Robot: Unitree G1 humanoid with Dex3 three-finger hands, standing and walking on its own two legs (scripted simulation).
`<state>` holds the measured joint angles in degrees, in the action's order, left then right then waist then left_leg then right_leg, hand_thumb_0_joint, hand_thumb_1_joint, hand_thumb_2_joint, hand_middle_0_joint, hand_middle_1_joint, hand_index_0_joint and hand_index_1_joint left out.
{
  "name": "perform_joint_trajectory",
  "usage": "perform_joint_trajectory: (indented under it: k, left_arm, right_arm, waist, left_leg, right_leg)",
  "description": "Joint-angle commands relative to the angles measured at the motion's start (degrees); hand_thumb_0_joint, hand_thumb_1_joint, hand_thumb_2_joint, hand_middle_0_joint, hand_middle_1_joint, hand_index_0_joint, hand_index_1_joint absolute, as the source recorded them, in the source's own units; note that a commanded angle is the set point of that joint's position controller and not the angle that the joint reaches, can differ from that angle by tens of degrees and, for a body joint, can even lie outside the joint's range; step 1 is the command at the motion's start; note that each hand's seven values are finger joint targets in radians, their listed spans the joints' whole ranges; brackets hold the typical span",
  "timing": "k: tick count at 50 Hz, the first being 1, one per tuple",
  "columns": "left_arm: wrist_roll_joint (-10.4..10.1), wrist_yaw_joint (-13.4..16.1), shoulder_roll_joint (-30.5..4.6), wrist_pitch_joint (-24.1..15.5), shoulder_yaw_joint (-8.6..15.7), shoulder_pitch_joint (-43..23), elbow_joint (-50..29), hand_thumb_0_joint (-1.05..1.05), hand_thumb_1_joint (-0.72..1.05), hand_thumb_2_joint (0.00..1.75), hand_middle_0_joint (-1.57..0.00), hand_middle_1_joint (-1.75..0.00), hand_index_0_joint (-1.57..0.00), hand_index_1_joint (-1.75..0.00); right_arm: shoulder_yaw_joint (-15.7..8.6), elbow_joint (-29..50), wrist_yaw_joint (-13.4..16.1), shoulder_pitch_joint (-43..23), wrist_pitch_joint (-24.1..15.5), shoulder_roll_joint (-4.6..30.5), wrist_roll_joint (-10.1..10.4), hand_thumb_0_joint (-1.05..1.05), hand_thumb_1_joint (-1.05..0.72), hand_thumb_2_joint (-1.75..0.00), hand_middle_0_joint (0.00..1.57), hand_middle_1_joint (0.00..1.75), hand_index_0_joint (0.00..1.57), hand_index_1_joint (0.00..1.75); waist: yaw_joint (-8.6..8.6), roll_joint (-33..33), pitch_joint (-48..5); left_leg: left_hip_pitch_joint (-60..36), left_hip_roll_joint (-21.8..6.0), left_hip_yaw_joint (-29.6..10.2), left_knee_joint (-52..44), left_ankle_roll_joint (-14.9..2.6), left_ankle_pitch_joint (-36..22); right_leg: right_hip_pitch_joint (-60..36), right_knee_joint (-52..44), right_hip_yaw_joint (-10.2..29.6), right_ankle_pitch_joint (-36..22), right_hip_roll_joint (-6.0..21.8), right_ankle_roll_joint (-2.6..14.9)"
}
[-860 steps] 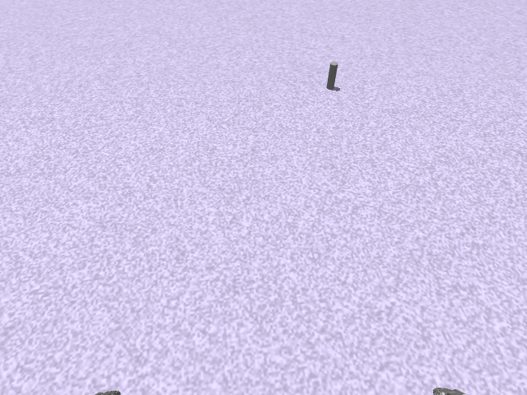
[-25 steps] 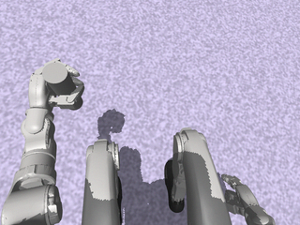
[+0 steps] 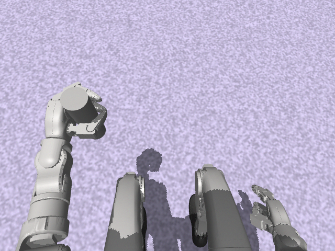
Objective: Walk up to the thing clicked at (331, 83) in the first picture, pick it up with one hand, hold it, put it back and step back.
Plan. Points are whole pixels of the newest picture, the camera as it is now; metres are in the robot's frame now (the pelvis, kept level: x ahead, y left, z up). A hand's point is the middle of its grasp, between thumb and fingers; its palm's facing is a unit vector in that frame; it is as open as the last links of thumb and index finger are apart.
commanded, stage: lift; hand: left
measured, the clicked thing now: (87, 117) +0.40 +0.19 -0.01
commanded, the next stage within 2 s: hold in 1.40 s
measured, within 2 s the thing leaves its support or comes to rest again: neither
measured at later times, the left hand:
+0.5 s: hand (56, 88) +0.38 +0.18 +0.15, palm faces -0.03 -1.00 -0.03, open 6.5 cm
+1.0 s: hand (40, 58) +0.39 +0.17 +0.21, palm faces -0.04 -1.00 +0.00, open 6.5 cm
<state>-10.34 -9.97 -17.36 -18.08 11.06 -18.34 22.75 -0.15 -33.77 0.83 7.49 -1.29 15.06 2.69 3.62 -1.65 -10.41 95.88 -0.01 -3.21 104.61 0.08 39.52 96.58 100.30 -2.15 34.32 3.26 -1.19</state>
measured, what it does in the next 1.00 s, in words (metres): rises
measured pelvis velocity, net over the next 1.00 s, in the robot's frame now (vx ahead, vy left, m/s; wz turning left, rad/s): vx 0.05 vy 0.00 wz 0.01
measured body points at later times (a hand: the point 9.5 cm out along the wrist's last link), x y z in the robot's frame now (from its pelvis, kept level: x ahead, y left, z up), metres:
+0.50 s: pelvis +0.03 +0.00 +0.13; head +0.14 +0.02 +0.57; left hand +0.38 +0.23 +0.16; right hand +0.18 -0.25 +0.03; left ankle +0.06 +0.12 -0.48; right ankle +0.09 -0.14 -0.48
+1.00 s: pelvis +0.05 +0.00 +0.19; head +0.13 +0.01 +0.63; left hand +0.38 +0.22 +0.22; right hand +0.19 -0.25 +0.08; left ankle +0.06 +0.12 -0.48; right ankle +0.09 -0.14 -0.48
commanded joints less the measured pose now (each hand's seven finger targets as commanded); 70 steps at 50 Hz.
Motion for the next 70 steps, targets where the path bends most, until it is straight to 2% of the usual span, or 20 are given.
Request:
perform_joint_trajectory:
  k: [1, 5, 7, 11, 15, 17, 21, 23, 31, 42, 47, 52, 53, 55, 59, 60, 62, 64, 67, 70]
  left_arm:
    - [-2.6, 1.3, -9.3, -3.3, 3.3, -11.8, -20.6, 0.0, 0.5, 1.28, -1.28, -1.39, -1.29, -1.39]
    - [-2.1, 2.4, -8.0, -1.8, 1.4, -10.9, -21.3, 0.0, 0.51, 1.28, -1.27, -1.39, -1.28, -1.39]
    - [-2.1, 2.5, -7.9, -1.5, 1.9, -9.6, -18.1, 0.0, 0.52, 1.28, -1.28, -1.39, -1.29, -1.38]
    - [-1.9, 2.0, -7.4, -1.8, 1.1, -8.4, -18.2, 0.0, 0.52, 1.27, -1.28, -1.38, -1.29, -1.37]
    - [-1.9, 1.0, -6.9, -2.6, 0.0, -8.6, -17.9, 0.0, 0.5, 1.26, -1.3, -1.39, -1.31, -1.38]
    - [-2.1, 0.8, -7.0, -2.9, 1.0, -7.9, -16.4, 0.0, 0.51, 1.26, -1.31, -1.39, -1.32, -1.38]
    - [-2.7, 0.3, -7.1, -3.6, 1.2, -8.1, -17.7, 0.0, 0.51, 1.27, -1.32, -1.39, -1.33, -1.38]
    - [-2.9, 0.1, -7.3, -4.0, 1.2, -8.8, -17.3, 0.0, 0.51, 1.26, -1.31, -1.38, -1.32, -1.37]
    - [-3.1, -0.4, -6.2, -4.6, 0.4, -8.3, -16.5, 0.0, 0.54, 1.26, -1.31, -1.37, -1.32, -1.36]
    - [-3.6, -1.8, -5.4, -5.2, 0.9, -7.7, -13.0, 0.0, 0.53, 1.26, -1.3, -1.36, -1.31, -1.36]
    - [-3.2, -2.5, -5.6, -6.0, 0.8, -8.7, -12.5, 0.0, 0.53, 1.26, -1.28, -1.36, -1.29, -1.35]
    - [-3.5, -2.8, -6.0, -6.6, 1.5, -8.7, -13.5, 0.0, 0.54, 1.25, -1.26, -1.34, -1.27, -1.33]
    - [-3.4, -2.7, -5.9, -6.3, 2.1, -6.2, -9.7, 0.0, 0.56, 1.24, -1.27, -1.33, -1.28, -1.33]
    - [-3.6, -3.2, -5.3, -7.1, 0.5, -10.4, -14.7, 0.0, 0.56, 1.25, -1.27, -1.34, -1.28, -1.33]
    - [-4.0, -3.7, -5.5, -6.9, 1.5, -8.1, -12.0, 0.0, 0.57, 1.26, -1.29, -1.35, -1.3, -1.34]
    - [-4.1, -4.0, -5.0, -6.6, 1.4, -6.4, -8.6, 0.0, 0.54, 1.25, -1.28, -1.35, -1.3, -1.35]
    - [-4.0, -4.4, -5.1, -7.2, 0.1, -10.8, -13.7, 0.0, 0.55, 1.25, -1.28, -1.35, -1.3, -1.34]
    - [-3.9, -4.4, -5.3, -7.0, 1.1, -9.3, -12.3, 0.0, 0.56, 1.23, -1.27, -1.34, -1.29, -1.33]
    - [-4.3, -4.8, -4.5, -7.1, 0.5, -10.0, -11.9, 0.0, 0.56, 1.24, -1.29, -1.36, -1.31, -1.35]
    - [-4.2, -4.8, -5.6, -7.1, 1.8, -8.4, -9.9, 0.0, 0.52, 1.23, -1.29, -1.35, -1.3, -1.34]
  right_arm:
    - [-3.7, 5.9, 1.5, 3.9, -2.7, 8.9, 0.7, 0.0, -0.89, -0.9, 0.2, 0.3, 0.2, 0.3]
    - [-3.6, 5.2, 2.1, 4.9, -3.2, 8.3, 0.8, 0.0, -0.89, -0.9, 0.2, 0.3, 0.2, 0.3]
    - [-3.6, 4.2, 2.4, 5.1, -3.6, 8.3, 0.9, 0.0, -0.89, -0.9, 0.2, 0.3, 0.2, 0.3]
    - [-3.4, 4.3, 2.4, 5.0, -4.4, 8.1, 0.6, 0.0, -0.89, -0.89, 0.2, 0.3, 0.2, 0.3]
    - [-3.0, 4.6, 2.2, 5.0, -4.8, 7.5, 0.4, 0.0, -0.9, -0.9, 0.2, 0.3, 0.2, 0.3]
    - [-3.1, 4.3, 2.1, 5.0, -4.9, 7.8, 0.3, 0.0, -0.9, -0.9, 0.2, 0.3, 0.2, 0.3]
    - [-2.9, 4.5, 2.1, 5.5, -5.2, 7.5, 0.2, 0.0, -0.9, -0.9, 0.2, 0.3, 0.2, 0.3]
    - [-2.8, 4.7, 2.1, 5.1, -5.2, 7.2, 0.1, 0.0, -0.9, -0.9, 0.2, 0.3, 0.2, 0.3]
    - [-2.5, 4.0, 2.6, 6.6, -5.4, 7.3, -0.4, 0.0, -0.9, -0.89, 0.2, 0.3, 0.2, 0.3]
    - [-2.2, 3.3, 2.9, 6.5, -5.0, 6.3, -0.7, 0.0, -0.9, -0.89, 0.2, 0.3, 0.2, 0.3]
    - [-2.1, 3.3, 3.3, 5.7, -4.8, 5.7, -0.8, 0.0, -0.89, -0.89, 0.2, 0.3, 0.2, 0.3]
    - [-2.2, 3.3, 3.6, 6.2, -4.9, 5.8, -1.1, 0.0, -0.89, -0.89, 0.2, 0.3, 0.2, 0.3]
    - [-2.2, 1.9, 3.6, 6.7, -4.5, 5.8, -1.2, 0.0, -0.89, -0.89, 0.2, 0.3, 0.2, 0.3]
    - [-2.1, 2.8, 3.5, 6.3, -4.6, 5.7, -1.3, 0.0, -0.89, -0.89, 0.2, 0.3, 0.2, 0.3]
    - [-2.2, 2.7, 3.9, 6.5, -4.5, 5.9, -1.2, 0.0, -0.89, -0.89, 0.2, 0.3, 0.2, 0.3]
    - [-2.2, 1.5, 4.0, 6.9, -4.3, 6.0, -1.2, 0.0, -0.89, -0.89, 0.2, 0.3, 0.2, 0.3]
    - [-2.4, 1.8, 4.2, 6.9, -4.2, 6.2, -1.4, 0.0, -0.89, -0.89, 0.2, 0.3, 0.2, 0.3]
    - [-2.4, 1.7, 4.0, 7.2, -4.1, 6.2, -1.5, 0.0, -0.89, -0.89, 0.2, 0.3, 0.2, 0.3]
    - [-2.4, 2.0, 4.1, 6.7, -3.9, 6.1, -1.4, 0.0, -0.89, -0.89, 0.2, 0.3, 0.2, 0.3]
    - [-2.4, 1.6, 4.1, 6.4, -3.7, 6.1, -1.6, 0.0, -0.89, -0.89, 0.2, 0.3, 0.2, 0.3]
  waist:
    - [-0.21, -2.5, -34.5]
    - [0.7, -2.3, -30.1]
    - [1.31, -1.4, -26.8]
    - [-0.37, -3.7, -23.9]
    - [-0.52, -4.2, -22.8]
    - [-1.0, -4.2, -21.1]
    - [-1.21, -3.9, -21.7]
    - [-1.35, -3.3, -19.8]
    - [-1.3, -2.4, -19.9]
    - [-1.82, -1.5, -15.6]
    - [-1.73, -0.2, -12.8]
    - [-2.03, -1.4, -15.0]
    - [-2.03, -0.9, -12.4]
    - [-1.73, -2.7, -14.1]
    - [-1.58, -0.7, -14.3]
    - [-1.29, -0.2, -11.6]
    - [-1.14, -3.2, -14.1]
    - [-1.82, -2.4, -13.4]
    - [-1.62, -0.6, -12.8]
    - [-2.06, -1.5, -11.4]
  left_leg:
    - [-26.4, 0.9, 0.3, -20.5, -1.47, -12.4]
    - [-31.8, 0.5, -0.4, -24.7, -1.26, -14.3]
    - [-33.2, 0.3, -0.7, -26.7, -1.28, -14.1]
    - [-39.4, -0.2, -1.8, -32.0, -0.38, -16.0]
    - [-43.3, -0.2, -1.1, -35.1, -0.4, -17.4]
    - [-45.4, -0.5, -1.8, -37.6, -0.12, -16.8]
    - [-48.7, -0.4, -1.2, -40.3, -0.04, -19.8]
    - [-48.9, -0.2, -0.7, -41.7, -0.37, -17.1]
    - [-55.8, -0.3, -0.1, -45.6, 0.14, -25.3]
    - [-59.7, -0.2, 1.1, -51.2, 0.06, -26.5]
    - [-59.3, 0.0, 2.2, -53.5, -0.61, -22.1]
    - [-63.0, -0.2, 2.0, -55.0, -0.1, -25.8]
    - [-62.1, -0.1, 2.0, -55.3, -0.02, -25.6]
    - [-64.2, -0.2, 1.9, -55.9, 0.18, -27.0]
    - [-65.7, -0.3, 2.2, -56.2, -0.07, -29.8]
    - [-65.4, -0.3, 2.3, -56.5, -0.03, -29.2]
    - [-68.4, -0.4, 2.1, -56.8, 0.44, -32.8]
    - [-68.6, -0.6, 1.7, -57.0, 0.6, -34.6]
    - [-68.0, -0.4, 2.1, -57.6, 0.17, -32.8]
    - [-68.0, -0.3, 2.4, -58.5, 0.26, -30.7]
  right_leg:
    - [-30.9, -18.0, 0.9, -11.4, -2.3, 2.62]
    - [-33.0, -22.3, 0.3, -13.5, -2.6, 2.53]
    - [-33.5, -24.4, 0.3, -13.6, -2.7, 2.43]
    - [-35.1, -27.3, -0.4, -14.1, -2.7, 2.74]
    - [-39.7, -31.2, -0.4, -15.6, -2.8, 2.71]
    - [-39.9, -32.4, -0.7, -14.8, -2.9, 2.71]
    - [-44.8, -35.4, -0.7, -17.5, -3.0, 2.64]
    - [-46.7, -37.6, -0.5, -15.7, -3.1, 2.4]
    - [-53.4, -41.2, -0.8, -22.1, -3.4, 2.57]
    - [-60.7, -47.3, -0.4, -23.6, -3.5, 2.32]
    - [-63.9, -50.8, 0.5, -21.3, -3.2, 1.88]
    - [-66.5, -51.4, -0.1, -24.1, -3.5, 2.23]
    - [-65.7, -51.7, -0.1, -23.7, -3.5, 2.2]
    - [-66.5, -51.8, -0.2, -24.9, -3.5, 2.39]
    - [-69.2, -52.8, 0.0, -28.0, -3.5, 2.22]
    - [-68.1, -53.1, 0.1, -27.4, -3.5, 2.18]
    - [-68.3, -52.8, -0.1, -29.7, -3.5, 2.47]
    - [-68.2, -52.7, -0.5, -30.2, -3.5, 2.63]
    - [-70.3, -54.1, -0.2, -30.0, -3.5, 2.29]
    - [-70.0, -54.7, -0.1, -28.0, -3.5, 2.3]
